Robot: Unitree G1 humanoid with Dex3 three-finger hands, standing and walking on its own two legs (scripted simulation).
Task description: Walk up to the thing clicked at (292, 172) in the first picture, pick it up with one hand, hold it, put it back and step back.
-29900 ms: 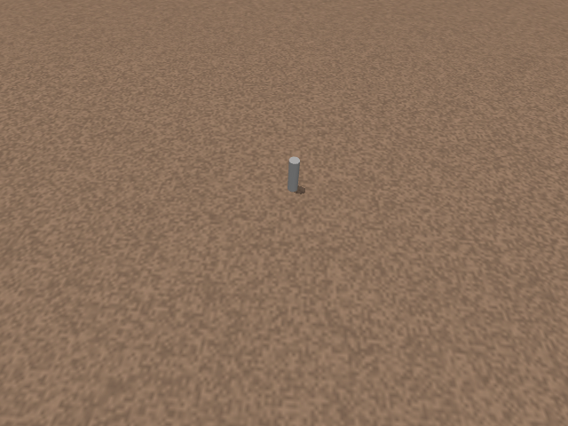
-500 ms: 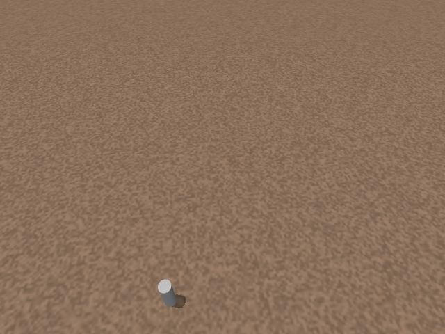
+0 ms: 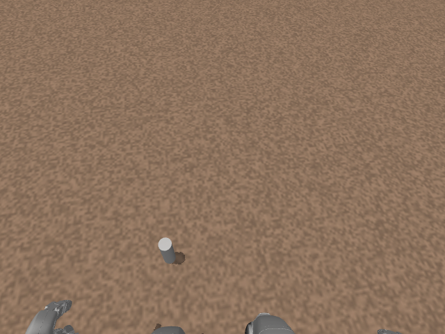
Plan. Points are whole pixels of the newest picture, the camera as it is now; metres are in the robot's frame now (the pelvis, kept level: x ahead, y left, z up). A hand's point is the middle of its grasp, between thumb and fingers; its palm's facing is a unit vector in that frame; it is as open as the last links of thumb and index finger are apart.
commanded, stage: step back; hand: left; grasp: from the side
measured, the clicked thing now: (167, 251) +0.44 +0.18 -0.66
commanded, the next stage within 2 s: none
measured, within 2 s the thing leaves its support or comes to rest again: neither
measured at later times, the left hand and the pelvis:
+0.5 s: hand out of the picture +0.01 +0.25 -0.14, palm faces -0.09 -0.92 -0.38, open 7.4 cm; pelvis -0.10 -0.01 +0.00, yaw -5 degrees
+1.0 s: hand out of the picture -0.12 +0.27 -0.15, palm faces -0.05 -0.93 -0.37, open 7.4 cm; pelvis -0.24 +0.00 +0.01, yaw -4 degrees
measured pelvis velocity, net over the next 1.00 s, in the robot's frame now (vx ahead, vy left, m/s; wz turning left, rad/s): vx -0.24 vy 0.00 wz -0.06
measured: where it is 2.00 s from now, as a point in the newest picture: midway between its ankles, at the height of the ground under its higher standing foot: outside the picture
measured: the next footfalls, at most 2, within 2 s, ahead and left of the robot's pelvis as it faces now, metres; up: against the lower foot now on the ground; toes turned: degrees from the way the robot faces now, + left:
right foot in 0.40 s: -0.06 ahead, -0.13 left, +0.00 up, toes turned -1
left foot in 0.72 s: -0.14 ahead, +0.12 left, +0.00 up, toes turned -3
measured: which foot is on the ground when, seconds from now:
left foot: down 0.00-0.42, up 0.44-0.70, down 0.72-1.00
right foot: down 0.00-0.00, up 0.02-0.38, down 0.40-0.74, up 0.76-1.00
